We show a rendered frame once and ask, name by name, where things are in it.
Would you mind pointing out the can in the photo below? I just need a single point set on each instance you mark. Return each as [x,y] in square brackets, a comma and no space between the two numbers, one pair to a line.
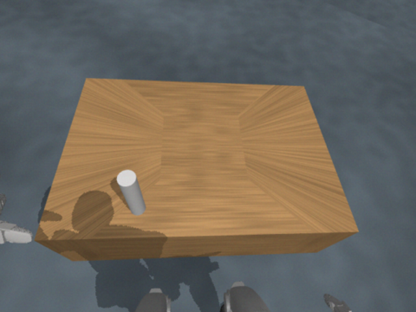
[130,188]

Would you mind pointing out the left robot hand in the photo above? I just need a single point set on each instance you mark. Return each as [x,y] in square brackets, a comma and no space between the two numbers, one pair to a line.
[12,232]

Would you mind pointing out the right robot hand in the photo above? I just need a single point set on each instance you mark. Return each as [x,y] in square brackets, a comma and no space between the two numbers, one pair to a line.
[335,305]

